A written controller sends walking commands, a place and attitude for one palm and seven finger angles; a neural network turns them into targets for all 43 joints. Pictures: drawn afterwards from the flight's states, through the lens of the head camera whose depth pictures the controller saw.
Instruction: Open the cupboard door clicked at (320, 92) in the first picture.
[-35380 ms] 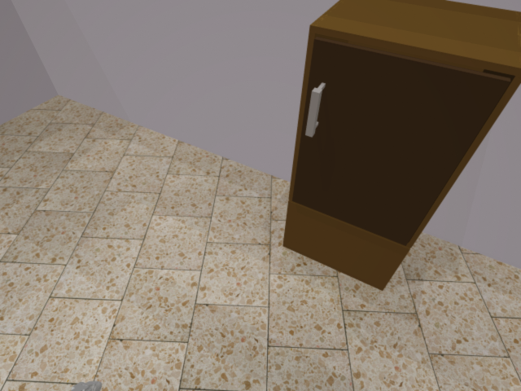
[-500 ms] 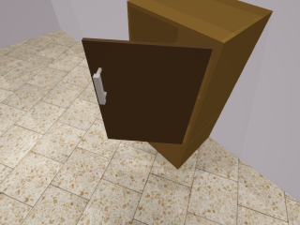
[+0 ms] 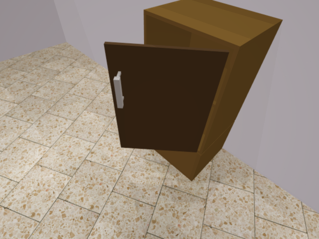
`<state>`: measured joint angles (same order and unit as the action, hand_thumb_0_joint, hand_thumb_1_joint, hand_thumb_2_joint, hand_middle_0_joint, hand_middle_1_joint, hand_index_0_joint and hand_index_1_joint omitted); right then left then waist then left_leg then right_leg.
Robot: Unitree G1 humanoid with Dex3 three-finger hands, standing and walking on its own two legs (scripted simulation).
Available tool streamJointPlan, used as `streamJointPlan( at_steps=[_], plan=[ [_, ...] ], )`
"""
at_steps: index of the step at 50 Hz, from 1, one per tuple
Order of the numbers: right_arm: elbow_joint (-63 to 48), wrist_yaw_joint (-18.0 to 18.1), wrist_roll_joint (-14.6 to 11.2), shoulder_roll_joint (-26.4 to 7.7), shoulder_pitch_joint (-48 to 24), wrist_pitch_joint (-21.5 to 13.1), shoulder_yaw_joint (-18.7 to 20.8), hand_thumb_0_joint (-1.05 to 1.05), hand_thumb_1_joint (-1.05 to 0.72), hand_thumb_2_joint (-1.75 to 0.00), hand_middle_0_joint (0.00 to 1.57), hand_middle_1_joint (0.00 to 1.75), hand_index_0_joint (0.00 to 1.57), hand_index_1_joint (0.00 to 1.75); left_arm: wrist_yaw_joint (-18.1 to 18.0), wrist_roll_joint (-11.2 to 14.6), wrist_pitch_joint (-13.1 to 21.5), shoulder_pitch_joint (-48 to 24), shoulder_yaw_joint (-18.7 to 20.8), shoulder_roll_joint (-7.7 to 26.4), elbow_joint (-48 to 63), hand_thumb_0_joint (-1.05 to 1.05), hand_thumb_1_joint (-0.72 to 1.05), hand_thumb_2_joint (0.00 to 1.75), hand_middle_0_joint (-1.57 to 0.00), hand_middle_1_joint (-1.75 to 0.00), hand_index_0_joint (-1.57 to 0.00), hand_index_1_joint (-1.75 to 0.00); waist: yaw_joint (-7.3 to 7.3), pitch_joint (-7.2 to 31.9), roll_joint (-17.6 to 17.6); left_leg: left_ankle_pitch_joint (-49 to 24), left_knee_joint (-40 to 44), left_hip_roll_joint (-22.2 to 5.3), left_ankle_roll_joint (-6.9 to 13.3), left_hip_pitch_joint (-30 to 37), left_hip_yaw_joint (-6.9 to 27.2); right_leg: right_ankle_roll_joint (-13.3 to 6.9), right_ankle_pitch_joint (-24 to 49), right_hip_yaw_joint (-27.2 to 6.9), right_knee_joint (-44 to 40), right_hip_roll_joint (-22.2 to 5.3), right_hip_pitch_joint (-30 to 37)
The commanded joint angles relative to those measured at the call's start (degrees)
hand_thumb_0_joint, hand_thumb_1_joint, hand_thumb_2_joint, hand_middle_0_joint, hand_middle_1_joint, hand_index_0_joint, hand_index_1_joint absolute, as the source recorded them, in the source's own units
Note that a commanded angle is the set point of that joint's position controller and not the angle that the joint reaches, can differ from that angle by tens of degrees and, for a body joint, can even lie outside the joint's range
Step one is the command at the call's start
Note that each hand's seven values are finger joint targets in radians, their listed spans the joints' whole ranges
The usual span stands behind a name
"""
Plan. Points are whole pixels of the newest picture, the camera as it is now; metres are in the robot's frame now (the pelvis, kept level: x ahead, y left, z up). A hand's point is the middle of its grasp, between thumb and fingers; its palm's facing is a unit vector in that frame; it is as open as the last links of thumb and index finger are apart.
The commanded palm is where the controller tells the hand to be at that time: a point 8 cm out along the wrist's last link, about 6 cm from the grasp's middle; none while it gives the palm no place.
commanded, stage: shuffle to correct the standing spot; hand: left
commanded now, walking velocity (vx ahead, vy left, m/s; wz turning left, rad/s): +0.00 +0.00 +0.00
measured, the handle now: (119, 90) +0.63 +0.19 +0.01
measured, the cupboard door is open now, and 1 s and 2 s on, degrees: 41 41 41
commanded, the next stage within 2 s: come to a stop and stand still in 0.56 s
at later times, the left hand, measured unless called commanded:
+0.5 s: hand out of the picture -0.04 +0.16 -0.18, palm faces +0.01 -0.99 -0.11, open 7.4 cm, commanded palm none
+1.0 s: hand out of the picture +0.11 +0.16 -0.19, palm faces +0.03 -0.99 -0.13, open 7.3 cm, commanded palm none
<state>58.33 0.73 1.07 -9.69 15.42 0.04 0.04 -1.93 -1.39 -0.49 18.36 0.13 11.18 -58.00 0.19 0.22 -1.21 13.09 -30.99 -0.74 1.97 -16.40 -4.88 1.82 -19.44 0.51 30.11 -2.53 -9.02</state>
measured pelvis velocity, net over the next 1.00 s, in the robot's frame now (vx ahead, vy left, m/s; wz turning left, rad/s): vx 0.10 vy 0.01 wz -0.03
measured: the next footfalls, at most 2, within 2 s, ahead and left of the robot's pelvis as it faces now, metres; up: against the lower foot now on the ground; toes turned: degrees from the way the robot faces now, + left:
right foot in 0.66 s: +0.12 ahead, -0.12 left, +0.00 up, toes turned -7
left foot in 0.90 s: +0.16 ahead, +0.10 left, +0.00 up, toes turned +0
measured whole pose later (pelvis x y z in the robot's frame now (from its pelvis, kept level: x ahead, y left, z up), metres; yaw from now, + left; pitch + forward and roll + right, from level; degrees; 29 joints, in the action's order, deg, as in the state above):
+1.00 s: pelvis +0.10 +0.01 +0.00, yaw -2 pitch -1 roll +0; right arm 59.2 2.1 0.9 -7.8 13.7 -0.5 0.8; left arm -2.1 -1.2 -1.4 17.0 1.5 8.4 -59.2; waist -1.3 -2.7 -4.0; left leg 13.2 -32.4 -0.9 2.6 -18.7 -5.9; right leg 0.5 -23.5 3.9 37.1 -2.7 -14.5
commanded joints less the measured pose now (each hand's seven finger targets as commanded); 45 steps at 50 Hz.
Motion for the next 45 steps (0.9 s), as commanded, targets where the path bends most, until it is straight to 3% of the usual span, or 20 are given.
streamJointPlan(
  at_steps=[1, 9, 14, 17, 18, 20, 21, 23, 26, 30, 31, 32, 33, 34, 35, 37, 39, 41, 43, 45],
  plan=[
    [-2.9, 0.2, -0.1, -7.9, 1.0, -0.9, 2.1, 0.0, -0.9, -0.9, 0.2, 0.3, 0.2, 0.3, -0.2, 0.0, 0.6, 5.1, 0.6, 4.5, 1.8, 0.0, 0.9, 0.9, -0.2, -0.3, -0.2, -0.3, -0.72, -5.8, 3.3, 15.1, 14.5, -6.2, 1.0, -2.6, 10.2, -3.2, -1.5, -1.5, -5.8, -0.9, -6.1],
    [-1.7, -0.3, 0.2, -7.7, 1.3, 0.2, 2.6, 0.0, -0.9, -0.9, 0.2, 0.3, 0.2, 0.3, 0.7, -0.3, 0.7, 10.9, 1.1, 3.2, -0.7, 0.0, 0.9, 0.9, -0.2, -0.3, -0.2, -0.3, -1.73, -7.2, 2.5, 25.1, 12.6, -5.3, 1.6, -5.7, 9.2, -4.6, -13.7, -2.6, -5.9, 0.1, -8.4],
    [-2.0, -0.6, 0.1, -3.0, 1.8, -0.8, 2.0, 0.0, -0.9, -0.9, 0.2, 0.3, 0.2, 0.3, 0.5, 0.4, 1.8, 11.0, 2.5, 5.6, -1.6, 0.0, 0.9, 0.9, -0.2, -0.3, -0.2, -0.3, -0.55, -7.5, -10.7, 9.3, -8.3, 0.7, 0.0, -7.5, 0.4, -9.7, -22.2, -17.6, -17.6, -9.6, -9.4],
    [-0.6, -0.6, -0.2, -2.5, 5.5, -1.8, 1.9, 0.0, -0.9, -0.9, 0.2, 0.3, 0.2, 0.3, 0.5, 0.1, 2.0, 7.9, 2.3, 4.6, -0.8, 0.0, 0.9, 0.9, -0.2, -0.3, -0.2, -0.3, 1.88, -8.4, -4.7, 9.7, -0.3, -0.3, 0.3, 2.0, 1.5, -8.5, -17.6, -10.7, -11.7, -6.3, -16.3],
    [0.5, -0.3, -0.2, -3.9, 8.0, -2.1, 2.1, 0.0, -0.9, -0.9, 0.2, 0.3, 0.2, 0.3, 0.7, 0.1, 1.8, 7.4, 2.0, 3.1, -0.8, 0.0, 0.9, 0.9, -0.2, -0.3, -0.2, -0.3, 2.45, -9.5, 0.4, 12.9, 4.0, -2.3, 0.9, 4.8, 5.4, -7.3, -15.5, -7.2, -6.1, -2.9, -19.2],
    [2.6, 0.3, 0.5, -8.9, 15.5, -2.5, 3.3, 0.0, -0.9, -0.9, 0.2, 0.3, 0.2, 0.3, 0.9, -0.3, 1.9, 6.9, 1.5, -0.1, 0.3, 0.0, 0.9, 0.9, -0.2, -0.3, -0.2, -0.3, 4.06, -8.2, 17.5, 26.8, 19.8, -16.0, 7.3, 9.5, 26.2, -4.4, -12.1, 4.4, 16.3, 4.4, -26.3],
    [2.6, 0.4, 0.3, -8.7, 15.5, -2.8, 3.4, 0.0, -0.9, -0.9, 0.2, 0.3, 0.2, 0.3, 1.0, -0.7, 2.1, 4.3, 1.3, 0.4, 1.2, 0.0, 0.9, 0.9, -0.2, -0.3, -0.2, -0.3, 3.9, -9.4, 15.3, 27.6, 22.6, -19.3, 11.2, 7.4, 30.1, -5.1, -12.0, 2.2, 25.8, 1.5, -28.5],
    [1.9, 0.3, 0.3, -6.4, 11.6, -3.4, 2.8, 0.0, -0.9, -0.9, 0.2, 0.3, 0.2, 0.3, 1.5, -0.5, 2.8, 2.4, 1.5, -0.6, 1.5, 0.0, 0.9, 0.9, -0.2, -0.3, -0.2, -0.3, 1.99, -9.8, 7.1, 17.7, 22.1, -19.0, 12.2, 2.5, 25.3, -5.0, -7.6, -0.3, 29.9, -2.5, -27.5],
    [1.5, 0.6, 0.3, -5.0, 9.1, -4.4, 2.2, 0.0, -0.9, -0.9, 0.2, 0.3, 0.2, 0.3, 2.1, -0.2, 2.8, 3.4, 1.3, -2.9, 1.0, 0.0, 0.9, 0.9, -0.2, -0.3, -0.2, -0.3, 0.08, -4.9, 7.1, 0.2, 19.2, -15.1, 10.9, 2.5, 14.2, -3.8, -4.6, 2.3, 18.1, -2.6, -18.6],
    [1.7, 0.4, 0.1, -5.2, 6.8, -3.4, 2.5, 0.0, -0.9, -0.9, 0.2, 0.3, 0.2, 0.3, 1.9, -0.3, 2.9, 8.9, 1.7, -3.4, -0.9, 0.0, 0.9, 0.9, -0.2, -0.3, -0.2, -0.3, -3.26, -3.5, 3.4, 10.6, 11.5, -10.5, 6.8, -6.5, 7.7, -2.9, 4.2, 6.5, 1.0, 1.4, 0.0],
    [1.6, 0.2, -0.1, -3.7, 6.6, -3.3, 2.3, 0.0, -0.9, -0.9, 0.2, 0.3, 0.2, 0.3, 1.6, -0.2, 3.3, 10.8, 2.2, -0.9, -1.8, 0.0, 0.9, 0.9, -0.2, -0.3, -0.2, -0.3, -4.4, -3.2, -0.7, 14.0, 6.0, -7.7, 4.7, -11.8, 5.7, -3.8, 2.4, 2.8, -3.0, -0.3, 6.5],
    [0.6, -0.1, -0.5, -1.2, 5.6, -3.3, 1.7, 0.0, -0.9, -0.9, 0.2, 0.3, 0.2, 0.3, 1.0, -0.4, 3.6, 13.6, 2.9, 2.6, -2.6, 0.0, 0.9, 0.9, -0.2, -0.3, -0.2, -0.3, -5.78, -5.1, -8.6, 18.4, -5.0, -1.8, 1.9, -21.2, -0.1, -7.5, -6.3, -11.4, -9.2, -9.8, 11.0],
    [-1.3, -0.6, -0.3, -0.2, 3.9, -3.2, 1.8, 0.0, -0.9, -0.9, 0.2, 0.3, 0.2, 0.3, 0.7, 0.0, 3.5, 16.5, 4.1, 7.4, -2.6, 0.0, 0.9, 0.9, -0.2, -0.3, -0.2, -0.3, -6.62, -5.1, -15.1, 21.2, -18.4, 0.5, 0.8, -26.0, -3.6, -13.4, -12.8, -25.8, -18.6, -20.8, 10.3],
    [-2.3, -0.6, 0.1, -1.6, 1.1, -3.0, 2.2, 0.0, -0.9, -0.9, 0.2, 0.3, 0.2, 0.3, 0.4, 0.2, 3.5, 16.4, 4.3, 7.3, -2.1, 0.0, 0.9, 0.9, -0.2, -0.3, -0.2, -0.3, -6.54, -5.2, -9.7, 20.3, -27.9, -1.1, 0.8, -25.7, 0.5, -17.0, -14.1, -29.6, -20.9, -22.3, 6.0],
    [-1.8, -0.8, 0.2, -1.4, 0.4, -2.6, 2.2, 0.0, -0.9, -0.9, 0.2, 0.3, 0.2, 0.3, 0.2, 0.1, 3.8, 12.6, 3.7, 5.6, -1.7, 0.0, 0.9, 0.9, -0.2, -0.3, -0.2, -0.3, -4.28, -7.3, -10.3, 16.1, -31.4, -2.4, 0.5, -25.8, 2.6, -15.8, -7.5, -26.5, -20.9, -20.5, 1.7],
    [0.3, -0.7, 0.1, -0.2, 3.7, -1.6, 1.8, 0.0, -0.9, -0.9, 0.2, 0.3, 0.2, 0.3, -0.5, -0.2, 3.6, 4.9, 2.7, 2.1, 0.6, 0.0, 0.9, 0.9, -0.2, -0.3, -0.2, -0.3, -0.37, -7.0, -7.3, 10.0, -27.2, -4.5, -0.8, -17.4, 3.8, -13.2, 9.5, -12.8, -18.1, -16.7, -5.1],
    [1.5, -0.5, -0.5, 2.2, 6.4, -1.0, 1.0, 0.0, -0.9, -0.9, 0.2, 0.3, 0.2, 0.3, -0.4, -0.4, 3.2, 1.7, 2.4, 2.9, 1.5, 0.0, 0.9, 0.9, -0.2, -0.3, -0.2, -0.3, 0.78, -4.4, -7.6, 8.2, -14.6, -2.8, -2.1, -6.4, 1.0, -11.5, 22.9, -3.6, -14.4, -13.1, -8.3],
    [2.1, -0.1, -0.7, 2.9, 6.9, -0.9, 0.8, 0.0, -0.9, -0.9, 0.2, 0.3, 0.2, 0.3, -0.4, -0.1, 2.5, 1.6, 2.5, 3.9, 1.2, 0.0, 0.9, 0.9, -0.2, -0.3, -0.2, -0.3, 0.67, -4.1, -5.2, 0.4, -3.4, -0.5, -3.0, 0.7, -1.1, -9.6, 22.8, -1.3, -10.2, -10.4, -9.4],
    [2.2, 0.2, -0.7, 0.3, 8.1, -1.0, 1.2, 0.0, -0.9, -0.9, 0.2, 0.3, 0.2, 0.3, -0.3, 0.4, 1.5, 1.9, 2.6, 4.1, 1.2, 0.0, 0.9, 0.9, -0.2, -0.3, -0.2, -0.3, 0.71, -3.1, -0.9, -9.1, 5.5, -2.2, -2.7, 6.4, 1.0, -6.6, 17.2, -0.6, -3.8, -7.6, -10.5],
    [-0.3, 0.9, -0.3, -5.5, 5.8, -1.3, 2.1, 0.0, -0.9, -0.9, 0.2, 0.3, 0.2, 0.3, -0.5, 0.6, 0.4, 5.1, 2.4, 1.2, 1.8, 0.0, 0.9, 0.9, -0.2, -0.3, -0.2, -0.3, -1.78, -1.6, 8.1, -27.0, 8.6, -13.1, 3.1, 2.9, 11.3, -2.3, 2.3, 2.6, 0.8, -2.1, -8.2]
  ],
)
